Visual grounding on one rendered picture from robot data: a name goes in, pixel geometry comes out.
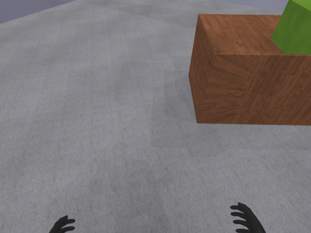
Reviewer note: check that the robot left hand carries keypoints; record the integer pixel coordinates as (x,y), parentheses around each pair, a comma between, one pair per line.
(57,228)

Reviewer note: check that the pedestal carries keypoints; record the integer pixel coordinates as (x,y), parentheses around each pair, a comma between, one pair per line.
(239,76)

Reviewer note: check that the carton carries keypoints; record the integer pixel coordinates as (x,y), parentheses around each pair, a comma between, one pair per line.
(293,32)

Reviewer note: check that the robot right hand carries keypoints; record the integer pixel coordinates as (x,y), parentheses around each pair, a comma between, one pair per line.
(252,222)

